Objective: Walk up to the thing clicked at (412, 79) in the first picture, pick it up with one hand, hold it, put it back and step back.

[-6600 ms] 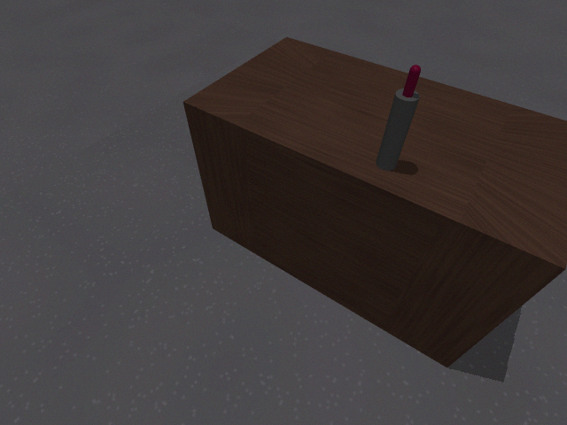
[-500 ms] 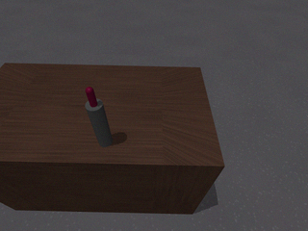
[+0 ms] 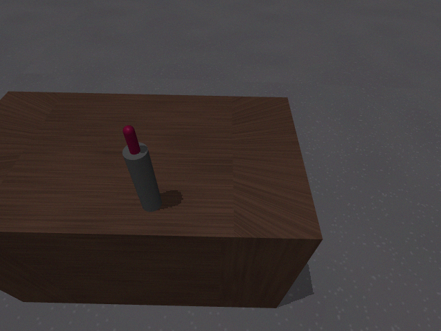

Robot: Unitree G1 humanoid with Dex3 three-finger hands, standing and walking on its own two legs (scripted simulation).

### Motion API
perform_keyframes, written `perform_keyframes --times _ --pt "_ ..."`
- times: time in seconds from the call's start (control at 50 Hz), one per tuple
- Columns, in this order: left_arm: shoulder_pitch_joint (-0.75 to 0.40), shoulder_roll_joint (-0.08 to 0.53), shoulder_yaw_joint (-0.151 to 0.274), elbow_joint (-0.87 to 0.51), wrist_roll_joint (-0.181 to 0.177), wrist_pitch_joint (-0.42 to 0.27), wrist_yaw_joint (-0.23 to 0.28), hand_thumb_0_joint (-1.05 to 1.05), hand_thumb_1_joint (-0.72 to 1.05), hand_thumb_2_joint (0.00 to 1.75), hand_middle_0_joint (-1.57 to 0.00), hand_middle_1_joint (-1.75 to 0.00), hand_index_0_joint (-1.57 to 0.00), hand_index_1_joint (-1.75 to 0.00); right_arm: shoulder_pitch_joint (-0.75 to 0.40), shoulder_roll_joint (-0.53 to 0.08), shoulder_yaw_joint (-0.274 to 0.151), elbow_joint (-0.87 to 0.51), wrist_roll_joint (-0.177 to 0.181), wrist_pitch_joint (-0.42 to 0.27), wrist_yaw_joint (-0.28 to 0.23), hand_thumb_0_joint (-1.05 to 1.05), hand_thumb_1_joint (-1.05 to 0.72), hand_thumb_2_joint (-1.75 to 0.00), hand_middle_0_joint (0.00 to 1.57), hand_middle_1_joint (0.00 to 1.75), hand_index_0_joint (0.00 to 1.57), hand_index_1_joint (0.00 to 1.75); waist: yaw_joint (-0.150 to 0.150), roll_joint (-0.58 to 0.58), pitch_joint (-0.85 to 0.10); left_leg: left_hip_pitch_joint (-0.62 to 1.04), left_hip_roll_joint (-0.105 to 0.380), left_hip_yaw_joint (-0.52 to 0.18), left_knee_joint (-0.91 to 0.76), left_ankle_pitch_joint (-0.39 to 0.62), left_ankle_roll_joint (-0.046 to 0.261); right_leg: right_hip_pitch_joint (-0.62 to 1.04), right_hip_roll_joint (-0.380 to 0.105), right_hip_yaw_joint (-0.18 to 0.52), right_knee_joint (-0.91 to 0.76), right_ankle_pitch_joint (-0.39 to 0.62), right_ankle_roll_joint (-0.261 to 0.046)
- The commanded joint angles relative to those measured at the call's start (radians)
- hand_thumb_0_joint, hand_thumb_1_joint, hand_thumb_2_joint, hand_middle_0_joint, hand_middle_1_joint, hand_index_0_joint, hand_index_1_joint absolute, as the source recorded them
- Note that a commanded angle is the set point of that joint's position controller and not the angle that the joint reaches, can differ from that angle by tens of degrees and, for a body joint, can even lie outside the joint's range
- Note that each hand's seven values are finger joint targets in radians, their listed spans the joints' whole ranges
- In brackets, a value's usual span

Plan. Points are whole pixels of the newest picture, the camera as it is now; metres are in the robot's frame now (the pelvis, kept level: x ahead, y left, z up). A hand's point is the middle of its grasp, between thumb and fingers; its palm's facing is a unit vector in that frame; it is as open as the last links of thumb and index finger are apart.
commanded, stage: rise first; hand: left
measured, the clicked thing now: (141, 171) +0.45 +0.20 +0.00
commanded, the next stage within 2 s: go down in 1.62 s
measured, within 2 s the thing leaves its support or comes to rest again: neither
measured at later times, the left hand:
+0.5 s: hand (89, 317) +0.17 +0.25 -0.09, palm faces +0.24 -0.91 -0.34, open 15.2 cm
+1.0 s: hand (78, 301) +0.17 +0.25 -0.02, palm faces +0.30 -0.89 -0.36, open 17.5 cm
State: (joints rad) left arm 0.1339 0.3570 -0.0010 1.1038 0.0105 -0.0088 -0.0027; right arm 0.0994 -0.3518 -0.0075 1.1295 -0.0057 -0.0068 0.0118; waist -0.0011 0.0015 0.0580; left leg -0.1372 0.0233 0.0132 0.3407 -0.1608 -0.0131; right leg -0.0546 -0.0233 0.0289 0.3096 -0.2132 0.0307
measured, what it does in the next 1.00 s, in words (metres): stands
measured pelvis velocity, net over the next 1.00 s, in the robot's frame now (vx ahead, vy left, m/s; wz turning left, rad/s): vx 0.00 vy -0.01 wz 0.01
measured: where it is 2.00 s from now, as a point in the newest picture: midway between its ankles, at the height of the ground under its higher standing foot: outside the picture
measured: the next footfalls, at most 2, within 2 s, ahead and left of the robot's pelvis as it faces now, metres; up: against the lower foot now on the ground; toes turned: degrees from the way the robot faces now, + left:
none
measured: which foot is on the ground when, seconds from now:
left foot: down 0.00-1.00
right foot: down 0.00-1.00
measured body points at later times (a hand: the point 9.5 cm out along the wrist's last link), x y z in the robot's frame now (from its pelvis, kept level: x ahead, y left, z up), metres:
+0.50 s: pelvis +0.00 +0.00 -0.01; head +0.00 -0.01 +0.44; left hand +0.15 +0.30 -0.06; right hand +0.15 -0.27 -0.10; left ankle +0.02 +0.13 -0.75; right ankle -0.03 -0.14 -0.75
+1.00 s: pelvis +0.00 -0.01 +0.00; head -0.01 -0.02 +0.45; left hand +0.15 +0.30 +0.01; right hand +0.16 -0.28 -0.09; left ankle +0.02 +0.13 -0.75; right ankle -0.03 -0.14 -0.75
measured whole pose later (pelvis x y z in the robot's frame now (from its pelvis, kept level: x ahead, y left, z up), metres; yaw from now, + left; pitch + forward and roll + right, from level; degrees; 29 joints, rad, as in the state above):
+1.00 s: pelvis +0.00 -0.01 +0.00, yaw +1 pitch -3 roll +0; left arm 0.37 0.29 0.19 0.22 -0.04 -0.11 0.06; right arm 0.25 -0.25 -0.11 0.61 0.02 -0.07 -0.06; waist 0.03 0.03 0.03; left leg -0.16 0.03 0.00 0.40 -0.19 -0.03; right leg -0.09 -0.01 0.01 0.40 -0.26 0.02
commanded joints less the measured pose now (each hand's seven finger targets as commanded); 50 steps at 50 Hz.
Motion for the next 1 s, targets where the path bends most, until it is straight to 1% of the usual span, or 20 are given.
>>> perform_keyframes --times 0.0,0.02,0.04,0.06,0.08,0.1,0.12,0.16,0.22,0.26,0.34,0.38,0.44,0.5,0.6,0.66,0.74,0.8,0.94,0.98 --pt "-0.026 0.213 0.044 -0.056 0.001 -0.02 0.014 0.0 0.9 0.9 -0.2 -0.3 -0.2 -0.3 -0.036 -0.213 -0.041 -0.064 -0.001 -0.021 -0.015 0.0 -0.9 -0.9 0.2 0.3 0.2 0.3 -0.003 -0.006 -0.076 0.064 0.107 -0.088 -0.037 0.154 0.035 -0.059 -0.106 0.059 -0.053 0.155 -0.043" --pt "-0.036 0.216 0.045 -0.057 0.001 -0.02 0.015 0.0 0.82 0.82 -0.12 -0.22 -0.12 -0.22 -0.034 -0.213 -0.041 -0.065 -0.001 -0.021 -0.016 0.0 -0.82 -0.82 0.12 0.22 0.12 0.22 -0.007 -0.009 -0.073 0.064 0.107 -0.089 -0.037 0.16 0.032 -0.059 -0.106 0.059 -0.05 0.156 -0.043" --pt "-0.387 0.009 0.005 -0.408 -0.078 -0.102 0.017 0.0 0.74 0.74 -0.04 -0.14 -0.04 -0.14 -0.385 -0.032 -0.004 -0.416 0.098 -0.135 -0.028 0.0 -0.74 -0.74 0.05 0.14 0.05 0.14 -0.031 0.016 -0.115 -0.061 -0.022 0.029 0.06 0.065 0.012 -0.199 0.02 -0.045 0.055 0.098 -0.028" --pt "-0.374 0.079 0.017 -0.443 -0.111 -0.139 0.043 0.0 0.66 0.66 -0.05 -0.06 -0.03 -0.08 -0.343 -0.059 0.003 -0.448 0.106 -0.155 -0.045 0.0 -0.66 -0.66 0.05 0.06 0.05 0.06 0.008 -0.054 -0.13 -0.01 -0.012 0.019 0.02 0.014 0.014 -0.131 0.017 -0.052 0.029 0.042 -0.029" --pt "-0.271 0.159 0.064 -0.33 -0.104 -0.135 0.06 0.0 0.58 0.58 -0.06 -0.06 -0.03 -0.09 -0.205 -0.153 -0.056 -0.299 0.096 -0.138 -0.065 0.0 -0.58 -0.58 0.05 0.05 0.05 0.05 -0.029 0.003 -0.073 -0.022 -0.018 0.03 0.006 -0.046 0.013 -0.176 0.018 -0.048 0.022 -0.001 -0.033" --pt "-0.177 0.216 0.13 -0.265 -0.104 -0.121 0.065 0.0 0.5 0.5 -0.06 -0.06 -0.04 -0.08 -0.165 -0.186 -0.099 -0.252 0.091 -0.123 -0.067 0.0 -0.5 -0.5 0.05 0.05 0.05 0.05 0.007 0.018 -0.038 -0.075 -0.013 0.039 0.032 -0.039 0.006 -0.182 0.025 -0.057 0.049 -0.01 -0.037" --pt "-0.16 0.229 0.171 -0.298 -0.1 -0.111 0.073 0.0 0.42 0.42 -0.08 -0.07 -0.06 -0.09 -0.153 -0.2 -0.133 -0.24 0.091 -0.119 -0.075 0.0 -0.42 -0.42 0.05 0.05 0.05 0.05 0.011 0.027 -0.139 -0.053 -0.011 0.037 0.057 0.025 0.002 -0.166 0.029 -0.055 0.075 0.049 -0.04" --pt "-0.157 0.195 0.16 -0.369 -0.093 -0.124 0.086 0.0 0.29 0.29 -0.06 -0.06 -0.05 -0.07 -0.139 -0.174 -0.131 -0.31 0.081 -0.136 -0.089 0.0 -0.26 -0.26 0.05 0.05 0.05 0.05 0.007 0.032 -0.258 -0.008 -0.008 0.033 0.073 0.117 0.004 -0.132 0.028 -0.053 0.099 0.144 -0.035" --pt "-0.021 0.15 0.209 -0.322 -0.05 -0.107 0.078 0.0 0.12 0.21 -0.06 -0.06 -0.06 -0.06 0.047 -0.12 -0.182 -0.257 0.048 -0.111 -0.08 0.0 -0.04 -0.19 0.05 0.05 0.05 0.05 -0.001 0.033 -0.229 -0.026 -0.02 0.032 0.084 0.139 0.013 -0.174 0.031 -0.051 0.095 0.169 -0.035" --pt "-0.005 0.146 0.218 -0.414 -0.047 -0.102 0.079 0.0 0.01 0.16 -0.05 -0.05 -0.06 -0.05 0.021 -0.121 -0.178 -0.346 0.044 -0.105 -0.08 0.0 0.08 -0.15 0.05 0.05 0.05 0.05 0.022 0.029 -0.282 0.014 -0.021 0.033 0.07 0.178 0.009 -0.132 0.032 -0.055 0.087 0.194 -0.034" --pt "0.019 0.104 0.202 -0.544 -0.059 -0.097 0.078 0.0 -0.2 0.11 -0.05 -0.05 -0.05 -0.05 0.031 -0.049 -0.131 -0.446 0.053 -0.092 -0.075 0.0 0.23 -0.11 0.05 0.05 0.05 0.05 0.026 0.018 -0.183 -0.019 -0.024 0.042 0.041 0.12 0.008 -0.163 0.027 -0.06 0.053 0.129 -0.032" --pt "-0.019 0.128 0.217 -0.634 -0.058 -0.103 0.086 0.0 -0.28 0.09 -0.04 -0.04 -0.03 -0.04 -0.019 -0.073 -0.136 -0.544 0.051 -0.1 -0.08 0.0 0.33 -0.08 0.05 0.05 0.05 0.05 0.022 0.012 -0.188 -0.021 -0.024 0.045 0.037 0.098 0.011 -0.155 0.023 -0.057 0.045 0.114 -0.029" --pt "-0.054 0.078 0.173 -0.735 -0.056 -0.118 0.087 0.0 -0.42 0.06 -0.04 -0.04 -0.04 -0.05 -0.041 -0.057 -0.121 -0.643 0.049 -0.114 -0.086 0.0 0.43 -0.06 0.05 0.05 0.05 0.05 0.009 -0.001 -0.167 -0.008 -0.018 0.042 0.026 0.07 0.014 -0.152 0.025 -0.053 0.04 0.088 -0.032" --pt "-0.012 0.134 0.23 -0.806 -0.051 -0.127 0.099 0.0 -0.55 0.04 -0.05 -0.05 -0.05 -0.05 0.038 -0.053 -0.123 -0.653 0.043 -0.119 -0.093 0.0 0.49 -0.04 0.05 0.05 0.05 0.05 0.02 0.021 -0.153 -0.007 -0.017 0.037 0.024 0.074 0.013 -0.142 0.027 -0.059 0.037 0.085 -0.037" --pt "0.072 0.128 0.255 -0.877 -0.05 -0.132 0.101 0.0 -0.54 0.02 -0.04 -0.05 -0.04 -0.04 0.067 -0.088 -0.16 -0.716 0.034 -0.128 -0.098 0.0 0.52 -0.03 0.05 0.05 0.05 0.05 0.019 0.021 -0.185 0.041 -0.017 0.039 0.034 0.155 0.011 -0.097 0.028 -0.059 0.05 0.169 -0.035" --pt "0.117 0.126 0.267 -0.901 -0.048 -0.128 0.098 0.0 -0.55 0.03 -0.04 -0.05 -0.04 -0.05 0.118 -0.039 -0.138 -0.684 0.035 -0.119 -0.092 0.0 0.53 -0.03 0.05 0.05 0.05 0.05 0.025 0.035 -0.154 0.038 -0.022 0.046 0.039 0.194 0.012 -0.094 0.022 -0.059 0.048 0.215 -0.032" --pt "0.136 0.092 0.25 -0.953 -0.053 -0.133 0.084 0.0 -0.54 0.02 -0.04 -0.05 -0.04 -0.04 0.1 0.012 -0.1 -0.667 0.035 -0.116 -0.078 0.0 0.54 -0.03 0.05 0.05 0.05 0.05 0.033 0.022 -0.096 0.023 -0.019 0.045 0.026 0.151 0.014 -0.107 0.023 -0.066 0.035 0.168 -0.032" --pt "0.144 0.118 0.278 -0.992 -0.055 -0.14 0.083 0.0 -0.53 0.02 -0.03 -0.04 -0.03 -0.04 0.065 -0.051 -0.153 -0.708 0.032 -0.12 -0.08 0.0 0.56 -0.03 0.05 0.05 0.05 0.05 0.027 0.017 -0.105 0.032 -0.018 0.045 0.023 0.144 0.015 -0.099 0.023 -0.064 0.03 0.164 -0.031" --pt "0.158 0.127 0.297 -1.094 -0.056 -0.162 0.076 0.0 -0.54 0.03 -0.04 -0.04 -0.04 -0.04 0.033 -0.058 -0.163 -0.701 0.026 -0.126 -0.082 0.0 0.54 -0.03 0.05 0.05 0.05 0.05 0.031 0.005 -0.112 0.05 -0.023 0.043 0.022 0.122 0.02 -0.089 0.019 -0.063 0.018 0.14 -0.027" --pt "0.178 0.115 0.293 -1.102 -0.055 -0.167 0.072 0.0 -0.54 0.03 -0.03 -0.04 -0.03 -0.04 0.078 -0.016 -0.142 -0.645 0.025 -0.121 -0.078 0.0 0.55 -0.03 0.05 0.05 0.05 0.05 0.036 0.017 -0.097 0.045 -0.023 0.044 0.02 0.123 0.023 -0.091 0.017 -0.064 0.018 0.146 -0.027"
